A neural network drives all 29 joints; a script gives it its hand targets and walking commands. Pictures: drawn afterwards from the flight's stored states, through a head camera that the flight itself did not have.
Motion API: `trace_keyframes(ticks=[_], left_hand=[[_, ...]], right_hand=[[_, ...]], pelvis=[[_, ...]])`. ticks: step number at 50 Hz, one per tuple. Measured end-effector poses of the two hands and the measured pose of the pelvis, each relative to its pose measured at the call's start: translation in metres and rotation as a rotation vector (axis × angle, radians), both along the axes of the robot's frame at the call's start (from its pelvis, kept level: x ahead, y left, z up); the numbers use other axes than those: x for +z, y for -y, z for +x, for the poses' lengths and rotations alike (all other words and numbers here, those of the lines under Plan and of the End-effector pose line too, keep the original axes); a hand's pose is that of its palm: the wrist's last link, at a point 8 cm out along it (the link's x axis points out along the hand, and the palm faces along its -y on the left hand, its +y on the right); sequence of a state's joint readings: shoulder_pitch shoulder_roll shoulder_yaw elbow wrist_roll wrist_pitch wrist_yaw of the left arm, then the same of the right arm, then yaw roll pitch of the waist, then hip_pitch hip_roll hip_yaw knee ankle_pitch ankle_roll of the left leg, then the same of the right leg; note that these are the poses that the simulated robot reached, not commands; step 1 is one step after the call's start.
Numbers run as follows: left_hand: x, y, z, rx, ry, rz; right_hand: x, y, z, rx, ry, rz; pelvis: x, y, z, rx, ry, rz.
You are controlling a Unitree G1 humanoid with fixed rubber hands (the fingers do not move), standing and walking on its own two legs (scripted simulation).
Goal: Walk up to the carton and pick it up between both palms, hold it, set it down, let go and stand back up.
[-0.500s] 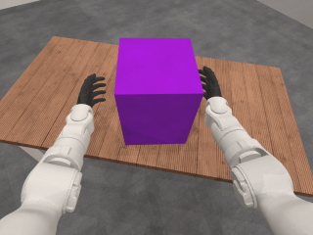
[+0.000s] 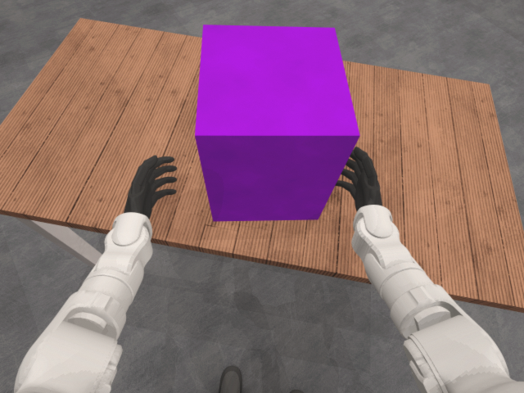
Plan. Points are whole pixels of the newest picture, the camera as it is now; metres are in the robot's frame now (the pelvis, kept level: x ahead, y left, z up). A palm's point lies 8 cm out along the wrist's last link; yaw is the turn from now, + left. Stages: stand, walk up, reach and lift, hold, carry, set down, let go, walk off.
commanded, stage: let go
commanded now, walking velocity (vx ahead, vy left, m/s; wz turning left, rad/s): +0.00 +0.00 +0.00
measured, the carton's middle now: (267, 134) +0.51 +0.04 +0.02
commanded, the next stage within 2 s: stand in 0.38 s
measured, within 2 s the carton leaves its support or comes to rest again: neither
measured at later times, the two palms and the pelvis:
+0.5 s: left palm (123, 288) +0.25 +0.24 -0.05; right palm (408, 290) +0.28 -0.19 -0.03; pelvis +0.01 -0.01 +0.00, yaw +0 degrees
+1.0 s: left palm out of the picture -0.01 +0.24 -0.14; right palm out of the picture +0.12 -0.25 -0.12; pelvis +0.03 -0.01 -0.01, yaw +0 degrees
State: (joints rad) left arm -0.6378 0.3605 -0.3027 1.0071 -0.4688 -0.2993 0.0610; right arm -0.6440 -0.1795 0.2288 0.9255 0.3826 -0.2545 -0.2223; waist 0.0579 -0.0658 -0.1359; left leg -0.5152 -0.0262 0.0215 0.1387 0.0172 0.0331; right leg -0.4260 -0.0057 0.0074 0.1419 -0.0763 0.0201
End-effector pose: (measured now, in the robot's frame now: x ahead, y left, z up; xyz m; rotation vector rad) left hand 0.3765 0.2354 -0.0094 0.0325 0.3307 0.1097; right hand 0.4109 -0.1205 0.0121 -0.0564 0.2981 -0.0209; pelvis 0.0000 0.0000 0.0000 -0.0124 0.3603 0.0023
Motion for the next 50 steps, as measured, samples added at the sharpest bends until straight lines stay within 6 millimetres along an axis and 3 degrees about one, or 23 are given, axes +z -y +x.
trace_keyframes(ticks=[9,16,21,25,29,34,40,42,45,47,50], left_hand=[[0.006,0.002,-0.027,-0.002,0.012,0.008],[0.007,0.0,-0.049,0.022,-0.006,0.014],[-0.006,0.001,-0.07,0.003,-0.051,0.061],[-0.037,-0.007,-0.122,-0.039,-0.202,0.192],[-0.093,-0.015,-0.213,-0.048,-0.601,0.274],[-0.128,-0.014,-0.314,0.058,-0.844,0.184],[-0.148,0.001,-0.397,0.084,-1.052,0.088],[-0.146,0.005,-0.408,0.075,-1.087,0.081],[-0.14,0.005,-0.407,0.07,-1.086,0.094],[-0.137,0.001,-0.399,0.075,-1.061,0.107],[-0.131,-0.004,-0.382,0.081,-1.02,0.129]], right_hand=[[0.009,0.009,-0.026,-0.017,0.002,-0.028],[0.001,0.017,-0.047,-0.012,-0.014,-0.042],[-0.007,0.025,-0.066,0.044,-0.017,-0.102],[-0.045,0.069,-0.13,0.045,-0.149,-0.167],[-0.05,0.097,-0.17,-0.029,-0.061,-0.094],[-0.053,0.106,-0.186,0.004,-0.061,-0.142],[-0.05,0.108,-0.188,0.044,-0.127,-0.2],[-0.052,0.109,-0.192,0.027,-0.138,-0.185],[-0.068,0.114,-0.206,-0.004,-0.222,-0.176],[-0.094,0.121,-0.232,-0.03,-0.377,-0.176],[-0.129,0.134,-0.288,-0.074,-0.627,-0.166]], pelvis=[[0.0,0.006,-0.012,-0.002,0.07,0.002],[0.002,0.006,-0.013,-0.004,0.12,0.007],[0.002,0.007,-0.008,-0.008,0.151,0.012],[-0.004,0.008,0.006,-0.007,0.198,0.015],[-0.013,0.011,0.017,-0.051,0.253,0.023],[-0.015,0.019,0.017,-0.019,0.28,0.016],[-0.014,0.02,0.018,-0.012,0.294,0.007],[-0.013,0.018,0.02,-0.009,0.301,0.01],[-0.012,0.015,0.023,-0.013,0.316,0.015],[-0.011,0.013,0.026,-0.01,0.325,0.019],[-0.01,0.012,0.028,-0.012,0.336,0.025]])
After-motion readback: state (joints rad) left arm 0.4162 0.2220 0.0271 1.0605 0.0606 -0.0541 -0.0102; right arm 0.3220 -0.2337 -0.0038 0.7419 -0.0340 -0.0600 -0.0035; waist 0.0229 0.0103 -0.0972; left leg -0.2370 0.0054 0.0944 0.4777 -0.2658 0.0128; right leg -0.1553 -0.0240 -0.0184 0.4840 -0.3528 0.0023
